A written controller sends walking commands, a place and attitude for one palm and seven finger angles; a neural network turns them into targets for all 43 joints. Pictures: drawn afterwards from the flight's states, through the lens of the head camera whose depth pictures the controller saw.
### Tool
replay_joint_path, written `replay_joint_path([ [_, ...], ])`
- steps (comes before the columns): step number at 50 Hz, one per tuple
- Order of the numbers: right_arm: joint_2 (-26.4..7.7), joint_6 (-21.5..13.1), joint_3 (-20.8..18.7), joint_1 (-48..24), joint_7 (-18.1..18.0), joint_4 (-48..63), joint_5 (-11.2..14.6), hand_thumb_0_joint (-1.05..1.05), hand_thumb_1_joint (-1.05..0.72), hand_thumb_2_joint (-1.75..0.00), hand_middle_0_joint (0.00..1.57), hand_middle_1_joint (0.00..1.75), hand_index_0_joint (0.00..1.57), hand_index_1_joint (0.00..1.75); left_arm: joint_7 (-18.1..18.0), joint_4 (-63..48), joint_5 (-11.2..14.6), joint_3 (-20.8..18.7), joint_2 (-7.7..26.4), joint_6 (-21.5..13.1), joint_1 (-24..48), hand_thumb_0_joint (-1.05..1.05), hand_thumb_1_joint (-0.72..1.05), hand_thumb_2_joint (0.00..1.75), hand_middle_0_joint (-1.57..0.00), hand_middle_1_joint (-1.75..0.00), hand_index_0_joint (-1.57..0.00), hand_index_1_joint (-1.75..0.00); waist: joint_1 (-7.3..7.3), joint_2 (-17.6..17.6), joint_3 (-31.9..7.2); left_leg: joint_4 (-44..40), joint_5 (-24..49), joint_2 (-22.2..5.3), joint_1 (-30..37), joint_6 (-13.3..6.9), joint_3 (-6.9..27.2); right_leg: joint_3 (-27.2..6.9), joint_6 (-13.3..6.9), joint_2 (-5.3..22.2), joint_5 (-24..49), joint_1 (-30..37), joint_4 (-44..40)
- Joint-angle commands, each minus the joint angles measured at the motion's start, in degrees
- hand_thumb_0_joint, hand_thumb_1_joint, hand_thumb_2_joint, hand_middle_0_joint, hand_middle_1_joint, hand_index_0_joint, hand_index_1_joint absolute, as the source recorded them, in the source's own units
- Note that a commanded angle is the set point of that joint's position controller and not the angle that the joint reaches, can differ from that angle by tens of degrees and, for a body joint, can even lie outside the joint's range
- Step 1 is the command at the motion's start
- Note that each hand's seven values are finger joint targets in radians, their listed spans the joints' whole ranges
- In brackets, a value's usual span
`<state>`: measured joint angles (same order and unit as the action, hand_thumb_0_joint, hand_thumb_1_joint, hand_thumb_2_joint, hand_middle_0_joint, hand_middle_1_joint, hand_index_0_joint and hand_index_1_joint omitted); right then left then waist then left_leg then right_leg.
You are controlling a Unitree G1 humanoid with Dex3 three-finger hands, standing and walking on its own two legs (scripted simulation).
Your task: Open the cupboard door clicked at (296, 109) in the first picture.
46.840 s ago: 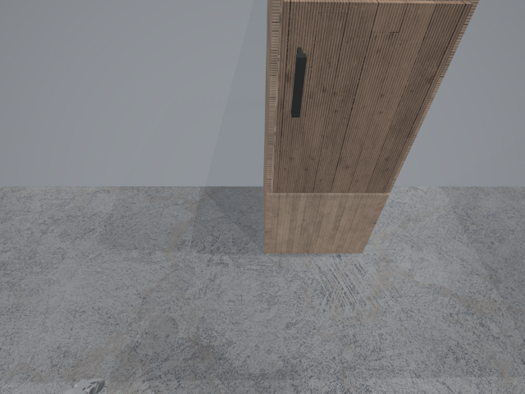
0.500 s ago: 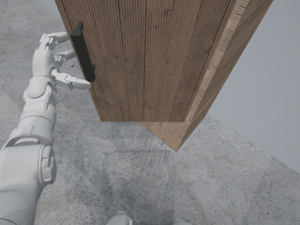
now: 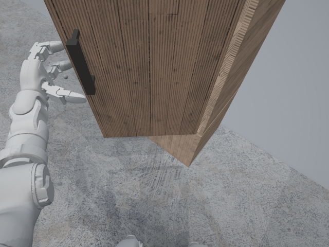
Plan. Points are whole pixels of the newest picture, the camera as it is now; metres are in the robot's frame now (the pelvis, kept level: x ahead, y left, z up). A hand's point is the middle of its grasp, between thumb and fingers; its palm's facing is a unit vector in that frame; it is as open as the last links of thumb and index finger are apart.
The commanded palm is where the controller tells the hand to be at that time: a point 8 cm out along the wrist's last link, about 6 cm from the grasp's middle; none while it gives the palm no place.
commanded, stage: move the hooked fingers beside the handle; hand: left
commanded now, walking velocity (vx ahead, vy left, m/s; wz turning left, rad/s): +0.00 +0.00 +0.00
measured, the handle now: (84, 64) +0.52 +0.19 +0.12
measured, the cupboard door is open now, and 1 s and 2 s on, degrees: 42 42 42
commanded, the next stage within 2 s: slide the fingers in behind the handle in 1.66 s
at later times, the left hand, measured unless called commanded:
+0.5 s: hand (61, 73) +0.49 +0.24 +0.12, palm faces +0.02 -1.00 +0.02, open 14.1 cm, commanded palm +0.47 +0.29 +0.12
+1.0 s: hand (53, 72) +0.49 +0.26 +0.12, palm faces +0.02 -1.00 +0.01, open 14.0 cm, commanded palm +0.47 +0.30 +0.12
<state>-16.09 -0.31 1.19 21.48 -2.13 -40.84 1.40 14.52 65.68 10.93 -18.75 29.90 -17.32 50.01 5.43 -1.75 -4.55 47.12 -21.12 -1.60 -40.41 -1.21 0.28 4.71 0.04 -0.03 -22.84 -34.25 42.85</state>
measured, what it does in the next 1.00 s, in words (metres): stands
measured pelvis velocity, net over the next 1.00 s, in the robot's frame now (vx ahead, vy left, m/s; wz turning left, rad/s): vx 0.00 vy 0.01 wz -0.04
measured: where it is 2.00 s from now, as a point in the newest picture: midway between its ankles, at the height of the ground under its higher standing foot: outside the picture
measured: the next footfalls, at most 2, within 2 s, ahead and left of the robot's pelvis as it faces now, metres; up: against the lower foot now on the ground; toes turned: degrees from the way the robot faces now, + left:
none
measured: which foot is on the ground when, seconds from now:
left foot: down 0.00-1.00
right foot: down 0.00-1.00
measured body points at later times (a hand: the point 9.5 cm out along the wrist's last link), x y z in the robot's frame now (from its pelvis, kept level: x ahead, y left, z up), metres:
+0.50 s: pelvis +0.00 +0.00 +0.00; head +0.09 +0.02 +0.44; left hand +0.48 +0.29 +0.12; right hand +0.00 -0.28 -0.11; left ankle +0.01 +0.10 -0.70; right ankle -0.03 -0.12 -0.70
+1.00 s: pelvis +0.00 +0.01 +0.00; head +0.10 +0.03 +0.44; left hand +0.49 +0.31 +0.12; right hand +0.00 -0.27 -0.11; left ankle +0.01 +0.10 -0.70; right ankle -0.03 -0.12 -0.70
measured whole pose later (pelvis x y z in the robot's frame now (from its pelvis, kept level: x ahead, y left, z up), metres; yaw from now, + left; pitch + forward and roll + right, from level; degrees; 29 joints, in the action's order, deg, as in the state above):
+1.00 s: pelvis +0.00 +0.01 +0.00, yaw -3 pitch +16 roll -3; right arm -16.4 3.8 2.5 23.2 -3.7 -36.1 1.9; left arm 23.7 69.0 8.5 -27.0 39.3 -15.8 50.4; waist 8.4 -1.1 -5.0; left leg 48.0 -21.8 -2.8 -42.8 -1.8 -1.5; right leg 2.6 0.6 -1.1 -22.0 -37.1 42.7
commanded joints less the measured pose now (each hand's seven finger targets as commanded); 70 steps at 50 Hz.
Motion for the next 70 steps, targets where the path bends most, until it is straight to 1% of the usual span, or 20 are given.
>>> replay_joint_path([
  [1, -10.03, -0.80, -3.20, 7.14, -1.37, 3.10, 0.00, 0.00, -0.90, -0.90, 0.20, 0.30, 0.20, 0.30, 3.59, -14.25, -0.82, 1.65, 8.25, -4.25, 31.38, 0.00, -0.50, 0.30, -0.30, -1.20, -0.30, -1.20, 4.73, -6.72, -22.66, -3.95, 21.66, 0.05, 26.52, -0.16, 4.45, -1.52, -1.26, -2.90, 17.61, -3.59, -4.49],
  [11, -10.62, 0.19, -2.84, 7.89, -1.99, 3.86, 0.15, 0.00, -0.90, -0.90, 0.20, 0.30, 0.20, 0.30, 5.24, -9.93, -0.91, -2.88, 15.03, -3.01, 29.48, 0.00, -0.50, 0.30, -0.30, -1.20, -0.30, -1.20, 4.61, -4.36, -21.76, -3.66, 19.63, 0.19, 22.14, -0.78, 3.37, -2.20, -0.85, -2.83, 18.31, -1.62, -4.70],
  [19, -10.61, 1.30, -2.67, 8.38, -2.11, 5.79, 0.19, 0.00, -0.90, -0.90, 0.20, 0.30, 0.20, 0.30, 6.86, -9.90, -1.13, -5.83, 19.58, -2.66, 27.06, 0.00, -0.50, 0.30, -0.30, -1.20, -0.30, -1.20, 3.23, -7.22, -23.78, -3.17, 22.08, 0.19, 21.65, -0.70, 2.58, -2.35, -0.88, -2.92, 20.27, -0.08, -3.99],
  [23, -11.00, 1.81, -2.74, 9.07, -2.29, 6.27, 0.17, 0.00, -0.90, -0.90, 0.20, 0.30, 0.20, 0.30, 7.14, -8.80, -1.05, -8.63, 23.23, -2.35, 25.36, 0.00, -0.50, 0.30, -0.30, -1.20, -0.30, -1.20, 2.95, -4.49, -23.15, -3.21, 21.33, 0.28, 19.41, -1.10, 2.27, -2.54, -0.78, -3.02, 20.62, 1.68, -4.16],
  [25, -10.86, 2.04, -2.67, 8.70, -2.27, 6.91, 0.24, 0.00, -0.90, -0.90, 0.20, 0.30, 0.20, 0.30, 7.45, -10.11, -1.36, -9.01, 24.11, -2.65, 24.89, 0.00, -0.50, 0.30, -0.30, -1.20, -0.30, -1.20, 2.42, -7.36, -24.27, -3.41, 21.86, 0.17, 20.52, -0.75, 2.16, -2.56, -0.81, -2.96, 20.56, 1.53, -4.05],
  [29, -11.01, 2.56, -2.75, 8.90, -2.45, 7.36, 0.29, 0.00, -0.90, -0.90, 0.20, 0.30, 0.20, 0.30, 7.46, -11.21, -1.24, -10.31, 25.72, -3.05, 25.21, 0.00, -0.50, 0.30, -0.30, -1.20, -0.30, -1.20, 2.35, -7.24, -24.42, -3.44, 22.59, -0.09, 21.22, -0.68, 2.43, -2.42, -0.80, -3.25, 20.38, 1.06, -3.93],
  [32, -10.86, 2.67, -2.87, 8.91, -2.40, 7.30, 0.29, 0.00, -0.90, -0.90, 0.20, 0.30, 0.20, 0.30, 7.45, -11.65, -1.37, -8.61, 23.57, -2.94, 25.39, 0.00, -0.50, 0.30, -0.30, -1.20, -0.30, -1.20, 2.91, -9.04, -23.50, -3.47, 23.19, -0.43, 23.16, -0.34, 2.74, -2.08, -0.84, -3.33, 19.02, -1.35, -4.18],
  [34, -11.09, 2.77, -2.87, 9.28, -2.47, 7.32, 0.20, 0.00, -0.90, -0.90, 0.20, 0.30, 0.20, 0.30, 7.45, -10.46, -1.17, -10.25, 24.96, -2.84, 23.73, 0.00, -0.50, 0.30, -0.30, -1.20, -0.30, -1.20, 2.38, -7.22, -24.17, -3.57, 23.77, -0.52, 22.87, -0.32, 2.97, -1.93, -0.91, -3.45, 19.30, -0.56, -4.02],
  [37, -11.38, 3.01, -2.66, 9.23, -2.68, 7.43, 0.39, 0.00, -0.90, -0.90, 0.20, 0.30, 0.20, 0.30, 7.74, -8.46, -1.73, -9.65, 25.88, -1.70, 24.92, 0.00, -0.50, 0.30, -0.30, -1.20, -0.30, -1.20, 3.34, -5.29, -21.21, -3.84, 20.48, -0.27, 19.22, -0.74, 2.53, -2.29, -0.59, -3.21, 18.44, -0.31, -4.39],
  [40, -11.16, 2.90, -2.72, 9.30, -2.70, 7.63, 0.22, 0.00, -0.90, -0.90, 0.20, 0.30, 0.20, 0.30, 7.80, -10.97, -2.08, -9.23, 25.61, -2.60, 25.79, 0.00, -0.50, 0.30, -0.30, -1.20, -0.30, -1.20, 3.10, -8.89, -23.66, -3.54, 23.06, -0.53, 22.88, -0.28, 2.98, -2.01, -0.85, -3.25, 18.49, -1.84, -3.94],
  [44, -11.63, 3.12, -2.77, 9.68, -2.86, 7.55, 0.21, 0.00, -0.90, -0.90, 0.20, 0.30, 0.20, 0.30, 8.70, -8.80, -1.25, -11.84, 28.28, -2.72, 24.39, 0.00, -0.50, 0.30, -0.30, -1.20, -0.30, -1.20, 2.87, -5.35, -24.40, -3.20, 22.84, -0.49, 21.08, -0.58, 2.65, -2.34, -0.63, -3.38, 19.76, 0.18, -3.97],
  [47, -11.41, 3.18, -2.65, 9.59, -2.81, 7.61, 0.25, 0.00, -0.90, -0.90, 0.20, 0.30, 0.20, 0.30, 9.39, -8.94, -1.66, -10.01, 26.80, -2.09, 24.55, 0.00, -0.50, 0.30, -0.30, -1.20, -0.30, -1.20, 2.96, -7.19, -23.34, -3.33, 22.51, -0.50, 21.39, -0.41, 2.85, -1.95, -0.76, -3.33, 18.94, -1.05, -3.94],
  [50, -11.23, 3.24, -2.89, 9.50, -2.66, 7.87, 0.11, 0.00, -0.90, -0.90, 0.20, 0.30, 0.20, 0.30, 9.48, -12.06, -1.07, -9.95, 25.97, -2.60, 24.04, 0.00, -0.50, 0.30, -0.30, -1.20, -0.30, -1.20, 2.30, -9.89, -25.75, -3.01, 26.14, -0.70, 24.66, -0.02, 3.10, -1.85, -0.92, -3.39, 20.07, -1.49, -3.73],
  [52, -11.04, 3.21, -3.04, 9.32, -2.41, 7.96, 0.07, 0.00, -0.90, -0.90, 0.20, 0.30, 0.20, 0.30, 9.54, -13.10, -0.30, -8.97, 23.64, -2.44, 23.57, 0.00, -0.50, 0.30, -0.30, -1.20, -0.30, -1.20, 2.58, -9.34, -25.78, -2.99, 26.52, -0.83, 25.68, 0.02, 3.11, -1.62, -0.86, -3.57, 20.07, -1.80, -3.91],
  [54, -11.30, 3.46, -2.97, 9.32, -2.47, 7.87, 0.24, 0.00, -0.90, -0.90, 0.20, 0.30, 0.20, 0.30, 9.49, -12.25, 0.00, -10.72, 25.61, -2.11, 22.54, 0.00, -0.50, 0.30, -0.30, -1.20, -0.30, -1.20, 2.15, -7.85, -25.15, -3.04, 27.61, -0.74, 24.36, -0.18, 2.93, -1.79, -0.90, -3.52, 21.70, -0.45, -3.82],
  [57, -11.04, 3.59, -2.87, 8.70, -2.30, 8.25, 0.32, 0.00, -0.90, -0.90, 0.20, 0.30, 0.20, 0.30, 9.21, -11.11, -0.55, -8.52, 23.30, -0.93, 21.98, 0.00, -0.50, 0.30, -0.30, -1.20, -0.30, -1.20, 2.47, -7.12, -21.48, -3.76, 23.50, -0.45, 21.75, -0.39, 2.62, -1.64, -0.78, -3.43, 19.40, -1.08, -4.32],
  [60, -10.92, 3.41, -3.07, 8.50, -2.36, 8.41, 0.23, 0.00, -0.90, -0.90, 0.20, 0.30, 0.20, 0.30, 8.25, -13.96, -0.58, -9.84, 24.25, -2.20, 22.31, 0.00, -0.50, 0.30, -0.30, -1.20, -0.30, -1.20, 1.94, -8.99, -24.83, -3.39, 25.39, -0.42, 24.58, -0.16, 2.78, -1.93, -0.98, -3.40, 20.14, -0.54, -4.08],
  [65, -11.15, 3.26, -2.78, 7.95, -2.52, 8.31, 0.41, 0.00, -0.90, -0.90, 0.20, 0.30, 0.20, 0.30, 8.55, -11.91, -0.54, -11.30, 26.48, -2.42, 21.76, 0.00, -0.50, 0.30, -0.30, -1.20, -0.30, -1.20, 2.00, -6.24, -23.50, -3.66, 23.10, -0.25, 21.84, -0.53, 2.41, -2.25, -0.87, -3.36, 20.59, 1.45, -4.20],
  [67, -10.94, 3.22, -2.64, 7.38, -2.57, 8.64, 0.62, 0.00, -0.90, -0.90, 0.20, 0.30, 0.20, 0.30, 9.09, -11.46, -0.69, -9.33, 24.65, -2.02, 21.85, 0.00, -0.50, 0.30, -0.30, -1.20, -0.30, -1.20, 2.46, -7.21, -21.40, -3.90, 21.59, -0.14, 20.75, -0.60, 1.91, -2.35, -0.79, -3.21, 19.83, 0.68, -4.57],
  [70, -11.06, 3.02, -2.68, 7.54, -2.65, 8.61, 0.55, 0.00, -0.90, -0.90, 0.20, 0.30, 0.20, 0.30, 9.33, -11.67, -0.32, -9.76, 24.94, -2.29, 22.08, 0.00, -0.50, 0.30, -0.30, -1.20, -0.30, -1.20, 2.09, -7.87, -22.51, -3.94, 21.75, -0.21, 22.06, -0.36, 2.53, -2.15, -1.00, -3.28, 18.95, 0.16, -4.36],
])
